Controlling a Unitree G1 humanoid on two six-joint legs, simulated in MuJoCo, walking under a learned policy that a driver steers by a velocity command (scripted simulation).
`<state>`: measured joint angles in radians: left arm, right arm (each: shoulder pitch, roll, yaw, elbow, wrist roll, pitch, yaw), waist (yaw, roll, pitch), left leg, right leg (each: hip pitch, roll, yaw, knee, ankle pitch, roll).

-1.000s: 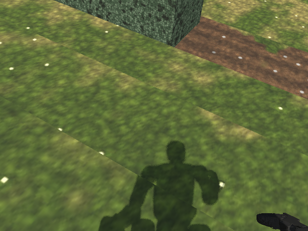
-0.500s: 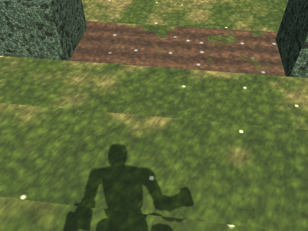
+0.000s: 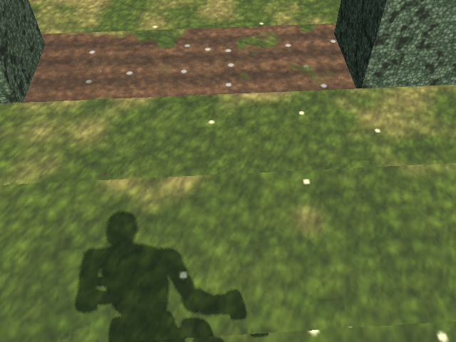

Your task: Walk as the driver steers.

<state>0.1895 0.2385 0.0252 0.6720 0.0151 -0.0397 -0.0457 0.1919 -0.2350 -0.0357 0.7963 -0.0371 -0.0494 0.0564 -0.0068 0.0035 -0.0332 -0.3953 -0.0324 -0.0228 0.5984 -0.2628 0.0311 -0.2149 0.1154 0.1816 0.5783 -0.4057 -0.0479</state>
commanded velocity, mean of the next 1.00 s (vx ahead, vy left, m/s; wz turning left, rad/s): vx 0.78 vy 0.00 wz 0.28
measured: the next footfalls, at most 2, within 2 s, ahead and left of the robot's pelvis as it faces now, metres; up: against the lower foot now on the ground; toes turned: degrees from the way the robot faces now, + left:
left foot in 0.46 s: +0.33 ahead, +0.24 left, +0.00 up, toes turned +29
right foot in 1.04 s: +0.71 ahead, +0.40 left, -0.17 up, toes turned +14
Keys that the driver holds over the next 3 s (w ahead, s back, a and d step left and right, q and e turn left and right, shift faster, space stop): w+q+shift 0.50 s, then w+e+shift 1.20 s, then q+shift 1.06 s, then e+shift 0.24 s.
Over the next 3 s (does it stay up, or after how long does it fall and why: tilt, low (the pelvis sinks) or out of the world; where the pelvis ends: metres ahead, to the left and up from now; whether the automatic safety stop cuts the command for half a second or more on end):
stays up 1.70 0.41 -0.33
